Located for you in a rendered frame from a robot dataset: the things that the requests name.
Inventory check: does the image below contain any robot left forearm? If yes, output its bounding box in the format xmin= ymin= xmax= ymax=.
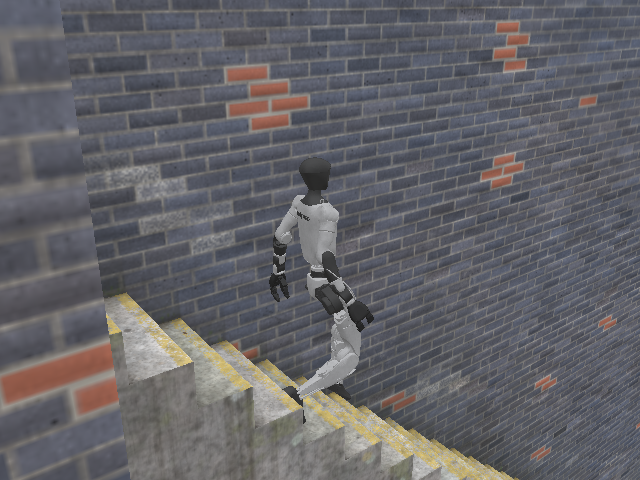
xmin=273 ymin=235 xmax=287 ymax=275

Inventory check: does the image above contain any robot right forearm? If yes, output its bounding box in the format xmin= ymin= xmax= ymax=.
xmin=322 ymin=251 xmax=356 ymax=307

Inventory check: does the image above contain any right robot upper arm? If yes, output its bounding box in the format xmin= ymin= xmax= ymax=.
xmin=316 ymin=204 xmax=339 ymax=266

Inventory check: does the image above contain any robot torso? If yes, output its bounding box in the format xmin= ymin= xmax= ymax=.
xmin=297 ymin=199 xmax=337 ymax=302

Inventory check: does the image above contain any robot left shin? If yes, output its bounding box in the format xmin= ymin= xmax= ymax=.
xmin=331 ymin=324 xmax=345 ymax=384

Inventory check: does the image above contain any robot left hand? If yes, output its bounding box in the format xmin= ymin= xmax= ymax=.
xmin=269 ymin=273 xmax=290 ymax=302

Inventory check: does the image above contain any robot right hand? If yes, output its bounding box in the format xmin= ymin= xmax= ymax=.
xmin=347 ymin=300 xmax=374 ymax=332

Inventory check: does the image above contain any left robot upper arm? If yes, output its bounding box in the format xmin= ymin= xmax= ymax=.
xmin=275 ymin=195 xmax=305 ymax=244

